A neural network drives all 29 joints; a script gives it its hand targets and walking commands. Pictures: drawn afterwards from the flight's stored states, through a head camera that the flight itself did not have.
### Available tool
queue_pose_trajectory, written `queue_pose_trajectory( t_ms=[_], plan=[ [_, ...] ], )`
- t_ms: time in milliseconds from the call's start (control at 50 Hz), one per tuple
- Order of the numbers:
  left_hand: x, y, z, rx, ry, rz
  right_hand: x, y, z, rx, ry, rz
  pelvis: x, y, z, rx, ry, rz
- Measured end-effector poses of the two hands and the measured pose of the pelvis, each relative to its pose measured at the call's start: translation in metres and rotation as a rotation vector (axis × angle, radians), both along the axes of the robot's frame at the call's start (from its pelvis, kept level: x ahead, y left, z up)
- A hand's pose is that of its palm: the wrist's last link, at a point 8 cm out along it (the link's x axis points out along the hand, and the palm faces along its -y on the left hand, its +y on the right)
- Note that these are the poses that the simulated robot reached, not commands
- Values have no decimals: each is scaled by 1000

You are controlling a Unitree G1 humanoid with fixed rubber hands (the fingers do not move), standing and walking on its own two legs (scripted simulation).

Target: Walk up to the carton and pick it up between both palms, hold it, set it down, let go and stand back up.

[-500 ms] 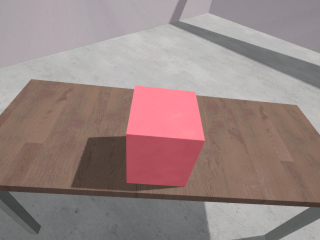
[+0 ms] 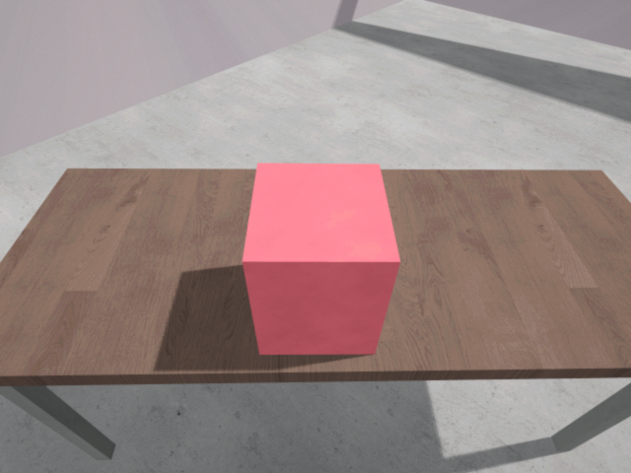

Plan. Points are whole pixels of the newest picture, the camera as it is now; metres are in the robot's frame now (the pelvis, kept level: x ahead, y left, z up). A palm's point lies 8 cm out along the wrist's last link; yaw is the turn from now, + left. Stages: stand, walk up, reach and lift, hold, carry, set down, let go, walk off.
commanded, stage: stand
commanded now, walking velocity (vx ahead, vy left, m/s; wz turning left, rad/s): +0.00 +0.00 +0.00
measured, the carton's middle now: (318, 261) +0.47 -0.02 -0.02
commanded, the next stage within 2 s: reach and lift in 1.20 s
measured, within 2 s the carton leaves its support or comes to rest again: neither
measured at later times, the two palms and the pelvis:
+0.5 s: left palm out of the picture -0.04 +0.18 -0.15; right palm out of the picture -0.02 -0.22 -0.15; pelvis +0.00 -0.02 +0.00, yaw +0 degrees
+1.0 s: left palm out of the picture -0.03 +0.17 -0.15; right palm out of the picture -0.02 -0.23 -0.15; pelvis +0.01 -0.03 +0.00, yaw +0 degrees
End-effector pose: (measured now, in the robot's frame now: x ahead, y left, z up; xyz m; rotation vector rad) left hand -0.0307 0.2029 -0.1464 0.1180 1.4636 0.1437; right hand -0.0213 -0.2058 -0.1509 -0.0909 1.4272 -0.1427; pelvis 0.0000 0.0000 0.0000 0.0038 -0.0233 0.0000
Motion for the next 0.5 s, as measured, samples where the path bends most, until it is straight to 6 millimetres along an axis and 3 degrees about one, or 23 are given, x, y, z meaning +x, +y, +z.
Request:
queue_pose_trajectory(
  t_ms=[220, 500],
  plan=[
    [-10, -19, -2, -27, 19, 14, -10, -19, 4, -29, 47, 3, -1, -11, 1, -3, 3, 5],
    [-5, -21, 1, -7, 17, 11, -2, -16, -1, -1, 38, 3, 4, -18, 0, -3, 5, 6]
  ],
)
